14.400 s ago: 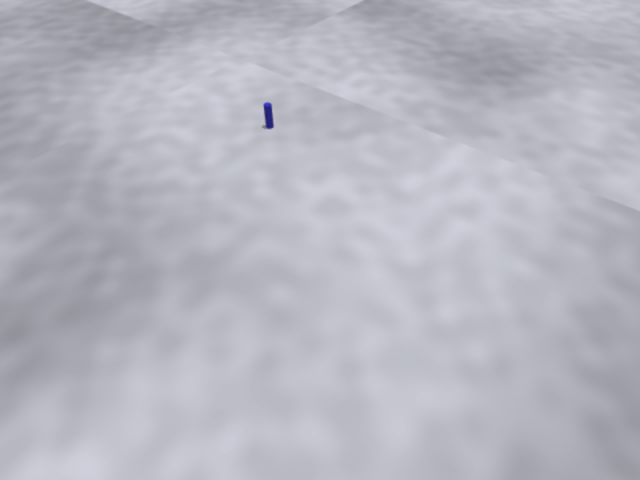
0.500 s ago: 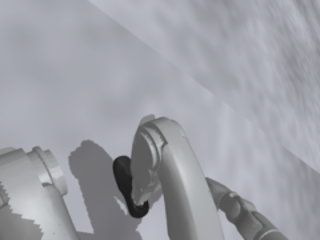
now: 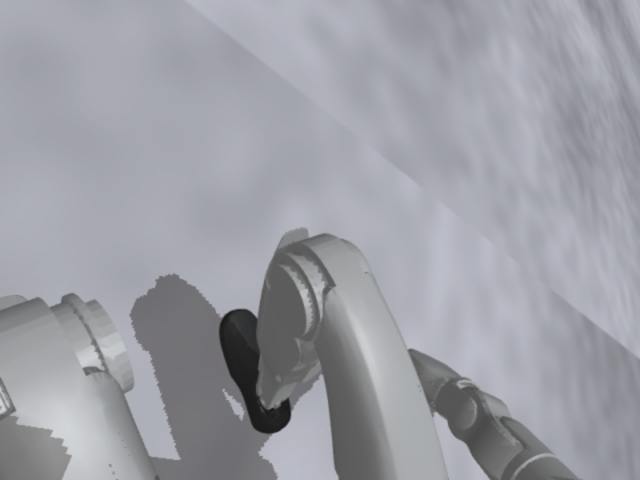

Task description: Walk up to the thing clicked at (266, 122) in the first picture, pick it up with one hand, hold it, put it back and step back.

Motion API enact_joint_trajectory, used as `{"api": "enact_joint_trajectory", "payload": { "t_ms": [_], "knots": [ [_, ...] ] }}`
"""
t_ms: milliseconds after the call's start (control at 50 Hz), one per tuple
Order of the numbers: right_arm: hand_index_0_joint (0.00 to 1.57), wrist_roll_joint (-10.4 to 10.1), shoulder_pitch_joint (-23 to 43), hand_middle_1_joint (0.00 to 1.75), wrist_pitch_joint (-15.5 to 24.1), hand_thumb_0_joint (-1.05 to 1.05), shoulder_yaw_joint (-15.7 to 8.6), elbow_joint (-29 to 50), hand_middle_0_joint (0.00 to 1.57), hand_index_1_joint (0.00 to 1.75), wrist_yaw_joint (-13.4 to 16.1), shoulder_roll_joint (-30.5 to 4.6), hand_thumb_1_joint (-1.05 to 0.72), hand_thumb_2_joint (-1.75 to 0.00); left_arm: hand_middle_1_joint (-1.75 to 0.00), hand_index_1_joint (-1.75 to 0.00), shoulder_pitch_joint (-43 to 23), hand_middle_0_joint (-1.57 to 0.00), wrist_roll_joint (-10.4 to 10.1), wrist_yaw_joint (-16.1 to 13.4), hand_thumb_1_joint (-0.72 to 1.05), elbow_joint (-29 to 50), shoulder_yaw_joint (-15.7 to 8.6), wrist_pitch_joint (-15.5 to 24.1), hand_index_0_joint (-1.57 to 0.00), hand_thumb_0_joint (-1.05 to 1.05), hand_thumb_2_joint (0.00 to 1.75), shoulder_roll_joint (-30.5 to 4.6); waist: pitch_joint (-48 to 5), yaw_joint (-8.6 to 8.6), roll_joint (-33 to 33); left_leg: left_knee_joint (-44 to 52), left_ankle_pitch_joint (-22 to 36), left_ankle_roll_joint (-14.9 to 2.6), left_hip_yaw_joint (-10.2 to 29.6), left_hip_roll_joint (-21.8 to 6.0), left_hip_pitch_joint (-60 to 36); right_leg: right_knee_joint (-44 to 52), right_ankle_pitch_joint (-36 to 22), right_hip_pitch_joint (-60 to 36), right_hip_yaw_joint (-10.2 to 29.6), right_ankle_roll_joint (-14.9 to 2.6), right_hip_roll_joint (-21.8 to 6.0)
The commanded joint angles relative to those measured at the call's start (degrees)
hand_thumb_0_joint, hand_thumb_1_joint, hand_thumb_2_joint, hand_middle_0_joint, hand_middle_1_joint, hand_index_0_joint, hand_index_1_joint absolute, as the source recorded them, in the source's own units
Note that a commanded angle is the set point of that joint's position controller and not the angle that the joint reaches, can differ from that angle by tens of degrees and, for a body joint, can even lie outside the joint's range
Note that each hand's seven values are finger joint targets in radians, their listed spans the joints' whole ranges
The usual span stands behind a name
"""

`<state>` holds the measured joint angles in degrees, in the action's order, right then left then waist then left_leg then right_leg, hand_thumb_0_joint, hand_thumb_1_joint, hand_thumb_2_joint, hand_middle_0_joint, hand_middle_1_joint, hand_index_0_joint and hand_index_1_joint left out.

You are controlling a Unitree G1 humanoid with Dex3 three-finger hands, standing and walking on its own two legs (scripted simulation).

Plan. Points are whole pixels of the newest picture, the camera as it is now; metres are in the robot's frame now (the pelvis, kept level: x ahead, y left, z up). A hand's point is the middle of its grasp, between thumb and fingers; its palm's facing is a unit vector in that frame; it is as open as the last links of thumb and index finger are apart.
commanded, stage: settle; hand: left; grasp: from the side
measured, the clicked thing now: out of the picture +0.45 +0.30 -0.22
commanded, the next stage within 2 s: none
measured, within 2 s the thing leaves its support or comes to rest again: leaves its support in 0.32 s
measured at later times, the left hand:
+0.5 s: hand out of the picture +0.45 +0.31 -0.14, palm faces +0.39 -0.92 -0.02, open 5.7 cm
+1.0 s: hand out of the picture +0.42 +0.33 -0.03, palm faces +0.34 -0.94 -0.07, open 5.6 cm
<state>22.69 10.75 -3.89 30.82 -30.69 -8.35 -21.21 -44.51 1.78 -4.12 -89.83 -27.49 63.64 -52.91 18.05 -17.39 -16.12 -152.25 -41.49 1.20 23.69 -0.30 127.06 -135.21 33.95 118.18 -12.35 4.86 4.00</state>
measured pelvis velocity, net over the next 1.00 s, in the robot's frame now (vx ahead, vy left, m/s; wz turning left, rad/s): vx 0.01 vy -0.01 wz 0.12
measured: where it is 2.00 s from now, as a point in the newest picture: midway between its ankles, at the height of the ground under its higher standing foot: (182, 444)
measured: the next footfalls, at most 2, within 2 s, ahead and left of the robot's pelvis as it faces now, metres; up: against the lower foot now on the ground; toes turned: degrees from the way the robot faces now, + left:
none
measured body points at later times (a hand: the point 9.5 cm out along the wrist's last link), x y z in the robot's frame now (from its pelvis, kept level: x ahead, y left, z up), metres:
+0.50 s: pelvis +0.00 +0.00 +0.01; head +0.23 +0.19 +0.34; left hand +0.43 +0.36 -0.13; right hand +0.15 -0.25 -0.04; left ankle +0.08 +0.12 -0.26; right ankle +0.15 -0.14 -0.25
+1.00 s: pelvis +0.01 -0.01 +0.04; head +0.21 +0.14 +0.42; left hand +0.40 +0.37 -0.03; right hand +0.19 -0.24 -0.04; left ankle +0.08 +0.12 -0.26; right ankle +0.15 -0.14 -0.25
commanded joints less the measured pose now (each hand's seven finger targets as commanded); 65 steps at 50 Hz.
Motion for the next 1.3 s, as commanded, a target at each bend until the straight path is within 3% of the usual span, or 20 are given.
{"api": "enact_joint_trajectory", "payload": {
  "t_ms": [0,20,120,260,340,440,460,540,600,620,660,760,820,840,1040,1080,1100,1180,1240,1280],
  "knots": [
    [0.20,0.43,-2.73,0.30,-1.35,0.00,-6.49,0.27,0.20,0.30,1.02,-21.16,-0.89,-0.90,-1.31,-1.32,-13.65,-1.22,-0.60,-0.56,0.76,8.54,-0.86,4.13,-1.21,0.00,1.29,-9.21,-32.28,-8.18,34.30,19.49,9.83,0.73,-6.25,-4.33,-24.24,7.91,-10.57,-16.11,-8.15,-4.39,1.73],
    [0.20,0.24,-2.26,0.30,-1.43,0.00,-6.62,0.46,0.20,0.30,0.94,-21.08,-0.89,-0.90,-1.33,-1.34,-13.63,-1.23,-0.70,-0.38,0.75,8.38,0.31,4.07,-1.22,0.00,1.30,-7.21,-31.65,-8.14,34.94,20.16,10.44,1.06,-5.78,-4.39,-25.36,7.36,-10.71,-15.21,-8.42,-4.42,1.46],
    [0.20,-0.01,-2.72,0.30,-1.41,0.00,-6.50,0.31,0.20,0.30,1.03,-21.28,-0.89,-0.90,-1.38,-1.39,-14.81,-1.30,-1.87,-0.13,0.68,10.73,-1.55,3.99,-1.29,0.00,1.30,-9.65,-33.14,-8.05,35.26,19.59,10.72,0.77,-6.21,-4.29,-24.96,7.90,-11.30,-16.81,-8.04,-4.34,1.61],
    [0.20,-0.79,-4.44,0.30,-1.93,0.00,-7.51,-1.73,0.20,0.30,1.03,-20.55,-0.90,-0.90,-1.40,-1.41,-15.42,-1.32,-1.28,1.44,0.67,17.10,-0.38,2.56,-1.31,0.00,1.31,-9.80,-34.04,-6.69,38.53,20.85,10.53,1.09,-6.68,-4.23,-26.43,7.80,-10.37,-15.45,-7.29,-4.71,1.13],
    [0.20,-1.41,-6.42,0.30,-2.36,0.00,-9.24,-1.69,0.20,0.30,0.92,-20.42,-0.90,-0.90,-1.40,-1.41,-15.77,-1.31,-1.85,1.51,0.60,25.06,-3.15,0.83,-1.31,0.00,1.30,-11.17,-39.89,-4.59,41.02,21.56,12.65,1.48,-7.16,-4.26,-29.70,7.44,-11.38,-16.07,-6.57,-5.03,0.86],
    [0.20,-3.21,-8.81,0.30,-2.71,0.00,-11.87,-2.08,0.20,0.30,0.85,-19.33,-0.89,-0.90,-1.43,-1.44,-12.46,-1.36,-3.00,3.36,0.61,29.02,-0.48,-3.32,-1.35,0.00,1.32,-4.87,-42.21,-3.45,41.22,23.30,13.00,1.36,-8.38,-3.73,-29.15,8.33,-11.96,-16.08,-5.36,-5.23,0.27],
    [0.20,-3.63,-9.50,0.30,-2.75,0.00,-12.68,-1.73,0.20,0.30,1.06,-19.32,-0.89,-0.90,-1.44,-1.45,-14.34,-1.37,-2.85,3.52,0.62,32.76,-2.03,-4.09,-1.36,0.00,1.33,-7.51,-43.83,-2.72,41.53,23.18,13.01,1.16,-8.96,-3.72,-28.90,8.59,-12.17,-16.31,-4.92,-5.30,0.23],
    [0.20,-5.89,-10.73,0.30,-3.01,0.00,-14.81,-1.67,0.20,0.30,0.98,-18.08,-0.89,-0.90,-1.45,-1.46,-7.63,-1.39,-3.21,5.91,0.63,29.53,3.48,-9.14,-1.38,0.00,1.33,1.53,-40.25,-1.85,37.50,25.41,8.20,0.64,-9.51,-3.22,-25.34,10.02,-8.34,-12.33,-4.28,-5.66,-0.33],
    [0.20,-7.54,-12.80,0.30,-2.88,0.00,-16.54,-1.33,0.20,0.30,1.18,-17.11,-0.88,-0.89,-1.44,-1.45,-11.83,-1.38,-4.54,6.45,0.62,38.90,0.92,-10.99,-1.38,0.00,1.31,-1.52,-44.70,0.45,37.51,26.36,5.75,0.03,-10.70,-2.72,-23.81,10.71,-6.54,-13.27,-3.12,-5.72,-0.60],
    [0.20,-8.24,-13.55,0.30,-2.84,0.00,-17.47,-1.50,0.20,0.30,1.21,-16.87,-0.88,-0.89,-1.45,-1.46,-11.23,-1.38,-5.34,6.96,0.61,40.50,0.93,-11.81,-1.38,0.00,1.32,-0.23,-45.87,1.56,37.93,26.48,6.34,0.04,-11.20,-2.51,-24.98,10.77,-7.01,-12.78,-2.59,-5.82,-0.75],
    [0.20,-9.12,-14.72,0.30,-2.53,0.00,-18.24,-1.14,0.20,0.30,1.02,-16.01,-0.88,-0.89,-1.46,-1.47,-9.35,-1.39,-6.22,7.83,0.63,38.73,2.94,-13.73,-1.40,0.00,1.32,4.68,-45.51,0.61,36.08,27.32,4.75,-0.21,-11.24,-2.18,-23.48,11.13,-5.83,-12.11,-2.47,-5.90,-0.88],
    [0.20,-11.02,-16.04,0.30,-2.54,0.00,-21.08,-0.94,0.20,0.30,1.81,-14.98,-0.87,-0.89,-1.44,-1.45,-14.05,-1.38,-5.75,8.79,0.65,46.24,0.95,-15.59,-1.38,0.00,1.32,1.25,-48.84,3.23,37.24,29.28,4.46,-0.34,-11.92,-2.17,-25.58,11.54,-4.93,-9.26,-0.74,-6.44,-1.59],
    [0.20,-11.80,-16.59,0.30,-2.23,0.00,-22.11,-0.07,0.20,0.30,1.86,-13.77,-0.87,-0.89,-1.44,-1.44,-10.02,-1.37,-6.21,9.90,0.64,43.84,4.19,-17.44,-1.37,0.00,1.31,7.78,-49.74,2.99,35.79,30.30,4.63,-0.44,-12.94,-1.69,-25.53,12.35,-4.53,-9.75,-0.01,-6.56,-2.00],
    [0.20,-11.94,-17.34,0.30,-2.15,0.00,-22.78,-0.59,0.20,0.30,1.98,-13.60,-0.87,-0.89,-1.42,-1.43,-11.77,-1.36,-6.26,9.80,0.62,46.99,2.14,-17.52,-1.36,0.00,1.30,4.96,-51.71,3.96,36.86,30.21,5.17,-0.49,-13.73,-1.63,-26.31,12.69,-4.79,-10.70,0.57,-6.62,-2.01],
    [0.20,-14.20,-20.34,0.30,-1.96,0.00,-25.73,-2.02,0.20,0.30,2.90,-11.16,-0.87,-0.89,-1.38,-1.39,-11.63,-1.31,-7.45,11.19,0.53,45.53,3.36,-21.08,-1.30,0.00,1.27,10.61,-54.96,4.72,34.04,31.74,8.48,-1.06,-16.33,-0.64,-25.96,14.48,-6.54,-11.41,2.82,-6.75,-2.98],
    [0.20,-14.67,-20.43,0.30,-1.78,0.00,-26.26,-1.75,0.20,0.30,3.33,-10.89,-0.88,-0.89,-1.37,-1.39,-10.39,-1.30,-7.09,11.50,0.52,44.25,3.06,-21.69,-1.29,0.00,1.27,10.26,-55.12,4.83,31.12,31.47,8.83,-1.43,-16.81,-0.63,-24.75,15.55,-6.65,-12.45,3.08,-6.54,-2.92],
    [0.20,-14.76,-21.40,0.30,-1.86,0.00,-26.78,-2.30,0.20,0.30,3.50,-10.92,-0.88,-0.89,-1.38,-1.39,-12.89,-1.31,-7.17,11.48,0.51,48.54,0.86,-21.41,-1.30,0.00,1.26,7.18,-58.18,6.03,30.96,31.01,9.69,-1.64,-17.32,-0.58,-25.64,16.01,-7.48,-14.16,3.56,-6.48,-2.93],
    [0.20,-15.53,-21.53,0.30,-1.51,0.00,-27.47,-2.17,0.20,0.30,3.72,-10.40,-0.88,-0.89,-1.37,-1.38,-11.52,-1.28,-7.71,12.49,0.50,46.28,1.78,-22.67,-1.28,0.00,1.26,10.37,-59.72,6.23,30.45,32.31,10.93,-1.58,-17.81,-0.34,-26.47,15.82,-7.88,-14.60,3.80,-6.53,-3.36],
    [0.20,-15.78,-22.03,0.30,-1.42,0.00,-28.05,-2.38,0.20,0.30,4.17,-9.78,-0.87,-0.89,-1.37,-1.38,-12.97,-1.29,-7.70,12.52,0.48,49.43,-1.10,-22.83,-1.28,0.00,1.27,6.59,-62.09,7.64,29.90,32.00,10.36,-1.96,-18.90,-0.23,-25.78,16.83,-7.25,-16.87,4.66,-6.31,-3.27],
    [0.20,-16.03,-21.71,0.30,-1.13,0.00,-27.94,-1.82,0.20,0.30,4.29,-9.11,-0.88,-0.90,-1.37,-1.39,-11.35,-1.29,-7.96,13.16,0.47,46.25,1.44,-23.58,-1.28,0.00,1.27,10.93,-60.70,6.63,27.05,31.82,9.92,-2.30,-19.40,-0.16,-23.08,17.59,-7.24,-18.44,5.05,-6.02,-3.31]
  ]
}}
